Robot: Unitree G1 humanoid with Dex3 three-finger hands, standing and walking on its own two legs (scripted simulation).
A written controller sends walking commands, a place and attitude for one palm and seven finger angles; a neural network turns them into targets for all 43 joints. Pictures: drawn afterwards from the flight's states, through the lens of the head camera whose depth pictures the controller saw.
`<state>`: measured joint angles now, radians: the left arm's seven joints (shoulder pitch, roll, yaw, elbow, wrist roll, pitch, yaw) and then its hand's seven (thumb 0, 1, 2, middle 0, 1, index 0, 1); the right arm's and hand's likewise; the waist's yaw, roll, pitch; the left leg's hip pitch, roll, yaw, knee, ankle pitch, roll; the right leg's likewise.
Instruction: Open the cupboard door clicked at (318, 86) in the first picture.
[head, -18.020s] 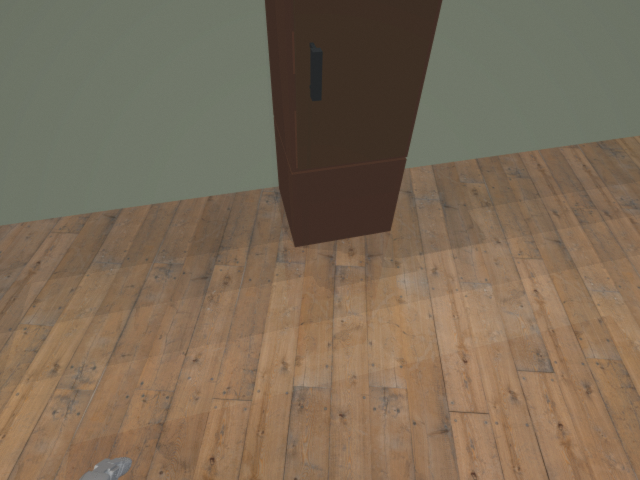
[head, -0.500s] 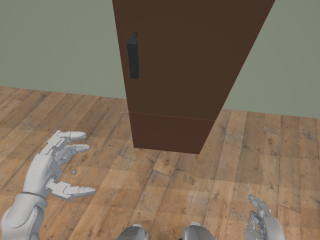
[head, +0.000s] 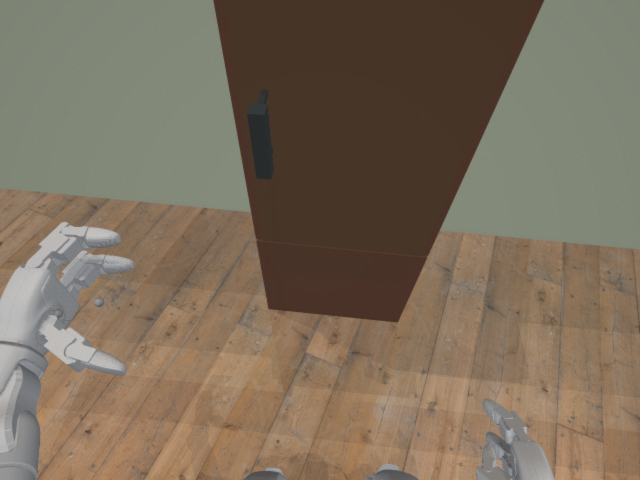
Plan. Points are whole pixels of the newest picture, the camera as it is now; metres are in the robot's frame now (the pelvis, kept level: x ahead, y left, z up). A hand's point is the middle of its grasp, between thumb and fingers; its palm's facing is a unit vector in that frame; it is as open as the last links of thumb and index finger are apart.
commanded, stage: raise the hand with hooked fingers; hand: left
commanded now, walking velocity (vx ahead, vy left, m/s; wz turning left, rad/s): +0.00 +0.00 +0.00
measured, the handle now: (264, 135) +0.62 +0.14 +0.05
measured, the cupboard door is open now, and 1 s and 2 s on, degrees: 0 0 0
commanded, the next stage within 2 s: move the hooked fingers beside the handle in 0.52 s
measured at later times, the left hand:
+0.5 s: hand (112, 304) +0.29 +0.26 +0.07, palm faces -0.03 -1.00 -0.06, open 14.0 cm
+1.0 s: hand (145, 252) +0.36 +0.25 +0.07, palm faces -0.07 -1.00 -0.03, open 14.0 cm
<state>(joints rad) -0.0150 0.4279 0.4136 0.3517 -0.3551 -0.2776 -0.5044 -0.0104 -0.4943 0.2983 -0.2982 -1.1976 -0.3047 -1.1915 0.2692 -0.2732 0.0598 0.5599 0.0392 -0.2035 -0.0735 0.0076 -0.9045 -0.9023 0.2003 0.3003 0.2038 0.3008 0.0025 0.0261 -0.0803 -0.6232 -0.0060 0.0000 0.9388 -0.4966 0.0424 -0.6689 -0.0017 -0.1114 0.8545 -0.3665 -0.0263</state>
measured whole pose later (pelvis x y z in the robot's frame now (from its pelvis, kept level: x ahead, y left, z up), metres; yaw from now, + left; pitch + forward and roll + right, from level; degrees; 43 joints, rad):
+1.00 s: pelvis +0.00 +0.00 +0.00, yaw -1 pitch +13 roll -2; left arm -0.32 0.45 0.39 0.64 -0.29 -0.29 -0.51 -0.01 -0.50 0.30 -0.30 -1.20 -0.30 -1.20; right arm 0.29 -0.28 0.06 0.57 0.03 -0.18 -0.08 0.01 -0.91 -0.90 0.20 0.30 0.20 0.30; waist -0.04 0.01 -0.07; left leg -0.66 -0.01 0.02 0.92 -0.48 0.04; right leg -0.72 0.00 -0.09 0.84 -0.35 -0.03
